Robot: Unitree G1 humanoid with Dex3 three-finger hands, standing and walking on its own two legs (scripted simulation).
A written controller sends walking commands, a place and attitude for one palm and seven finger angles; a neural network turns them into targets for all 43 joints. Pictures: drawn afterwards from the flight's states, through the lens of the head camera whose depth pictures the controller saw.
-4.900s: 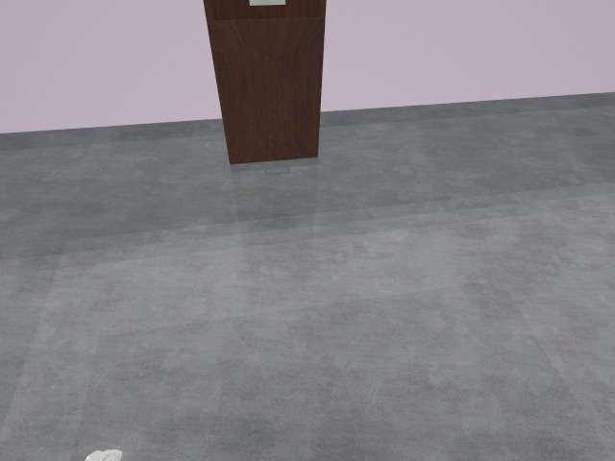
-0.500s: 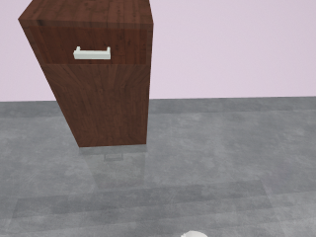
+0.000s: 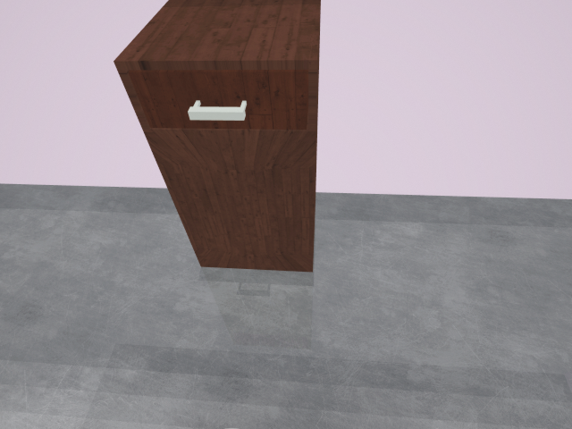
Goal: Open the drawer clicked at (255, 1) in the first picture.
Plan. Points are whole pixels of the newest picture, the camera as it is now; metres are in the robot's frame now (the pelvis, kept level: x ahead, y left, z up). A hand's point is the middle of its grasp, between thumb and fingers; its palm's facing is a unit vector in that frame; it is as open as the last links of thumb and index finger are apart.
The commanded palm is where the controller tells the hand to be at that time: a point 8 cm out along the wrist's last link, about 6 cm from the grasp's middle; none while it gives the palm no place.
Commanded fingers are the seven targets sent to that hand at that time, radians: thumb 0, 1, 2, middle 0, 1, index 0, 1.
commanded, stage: take the last steps up to it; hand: left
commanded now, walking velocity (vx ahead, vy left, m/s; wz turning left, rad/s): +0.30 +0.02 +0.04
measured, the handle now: (218, 108) +0.81 +0.23 +0.01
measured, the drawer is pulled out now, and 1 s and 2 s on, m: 0.00 0.00 0.00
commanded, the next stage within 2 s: come to a stop and stand still in 0.80 s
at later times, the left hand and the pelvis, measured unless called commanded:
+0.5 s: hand out of the picture +0.14 +0.21 -0.18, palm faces +0.02 -0.98 -0.20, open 7.4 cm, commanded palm none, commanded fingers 0.00 0.90 0.90 -0.20 -0.30 -0.20 -0.30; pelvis +0.10 +0.02 -0.01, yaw +0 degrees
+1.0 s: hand (204, 377) +0.24 +0.18 -0.19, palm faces +0.08 -0.99 -0.15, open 7.3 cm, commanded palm none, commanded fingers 0.00 0.90 0.90 -0.20 -0.30 -0.20 -0.30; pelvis +0.25 +0.02 -0.01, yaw +0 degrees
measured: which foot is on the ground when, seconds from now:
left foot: up 0.00-0.18, down 0.20-0.58, up 0.60-0.96, down 0.98-1.00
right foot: down 0.00-0.20, up 0.22-0.54, down 0.56-1.00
